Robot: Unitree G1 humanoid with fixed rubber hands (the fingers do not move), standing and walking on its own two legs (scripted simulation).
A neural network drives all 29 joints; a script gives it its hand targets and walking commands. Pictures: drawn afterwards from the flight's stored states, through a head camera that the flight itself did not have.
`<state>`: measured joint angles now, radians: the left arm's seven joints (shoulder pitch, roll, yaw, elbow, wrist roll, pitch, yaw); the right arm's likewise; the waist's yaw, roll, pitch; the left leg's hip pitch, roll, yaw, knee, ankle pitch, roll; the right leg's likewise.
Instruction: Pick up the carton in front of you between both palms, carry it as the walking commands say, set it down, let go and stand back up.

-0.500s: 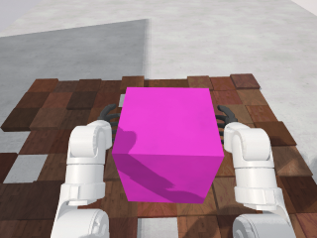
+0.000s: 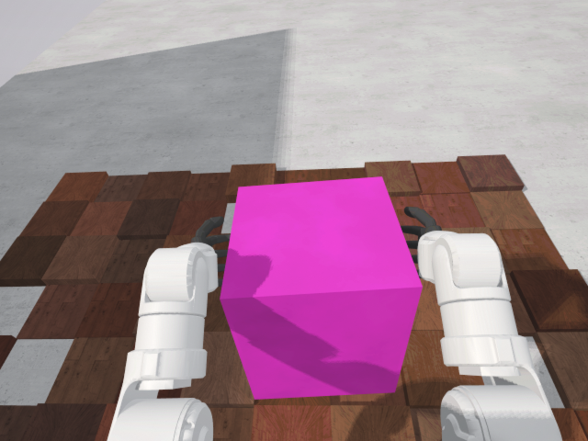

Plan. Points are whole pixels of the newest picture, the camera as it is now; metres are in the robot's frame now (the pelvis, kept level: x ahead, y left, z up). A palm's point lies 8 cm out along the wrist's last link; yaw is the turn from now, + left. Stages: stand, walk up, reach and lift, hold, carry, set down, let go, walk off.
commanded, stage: carry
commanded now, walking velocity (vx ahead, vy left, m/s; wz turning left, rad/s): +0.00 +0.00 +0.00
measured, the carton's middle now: (317, 290) +0.35 +0.00 +0.01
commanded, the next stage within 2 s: none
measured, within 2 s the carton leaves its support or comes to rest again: neither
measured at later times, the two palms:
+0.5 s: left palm (232, 139) +0.57 +0.13 +0.13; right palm (417, 142) +0.54 -0.16 +0.13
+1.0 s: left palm (234, 120) +0.57 +0.13 +0.17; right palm (423, 112) +0.58 -0.17 +0.16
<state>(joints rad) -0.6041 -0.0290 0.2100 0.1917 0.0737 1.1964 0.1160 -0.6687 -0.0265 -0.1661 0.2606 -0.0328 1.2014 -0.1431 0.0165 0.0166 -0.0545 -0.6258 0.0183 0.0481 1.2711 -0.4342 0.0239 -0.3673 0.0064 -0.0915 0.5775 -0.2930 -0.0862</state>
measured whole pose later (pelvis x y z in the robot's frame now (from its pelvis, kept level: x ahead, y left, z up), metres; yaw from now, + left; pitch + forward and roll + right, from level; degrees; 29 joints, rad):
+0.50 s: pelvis +0.19 +0.01 +0.03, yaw -2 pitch +5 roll -1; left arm -0.67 -0.04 0.22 -0.01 0.07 1.19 0.13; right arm -0.64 0.03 -0.23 -0.01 -0.04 1.17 -0.15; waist -0.05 0.01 0.07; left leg -0.44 -0.01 0.11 0.42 -0.07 0.09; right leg -0.42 0.00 0.00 0.62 -0.43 0.02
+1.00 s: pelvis +0.23 -0.02 +0.03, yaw +0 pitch +2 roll +0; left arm -0.68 0.01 0.18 0.29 0.05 1.22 0.12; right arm -0.68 -0.01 -0.19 0.30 -0.07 1.22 -0.13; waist 0.02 0.01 -0.12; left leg -0.35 0.02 0.07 0.52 -0.20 0.02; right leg -0.28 0.03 -0.04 0.58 -0.33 -0.04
